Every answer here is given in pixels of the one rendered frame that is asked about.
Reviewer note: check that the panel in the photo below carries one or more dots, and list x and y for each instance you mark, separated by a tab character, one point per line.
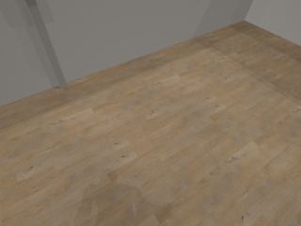
36	18

